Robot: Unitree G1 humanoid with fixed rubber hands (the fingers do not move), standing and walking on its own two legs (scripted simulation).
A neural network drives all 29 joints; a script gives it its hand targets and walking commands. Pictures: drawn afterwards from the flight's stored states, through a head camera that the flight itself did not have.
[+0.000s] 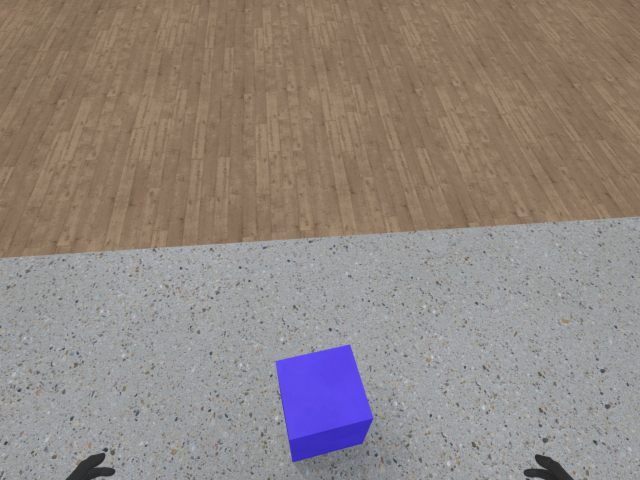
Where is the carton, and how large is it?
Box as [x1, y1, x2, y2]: [276, 345, 372, 461]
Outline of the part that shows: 350,345 345,345 276,361 280,393 292,461 362,442 372,420 372,415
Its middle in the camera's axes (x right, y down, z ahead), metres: +0.00 +0.46 +1.09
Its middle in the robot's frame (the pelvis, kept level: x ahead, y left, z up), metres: +0.41 -0.01 -0.66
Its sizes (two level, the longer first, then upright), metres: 0.210 0.200 0.250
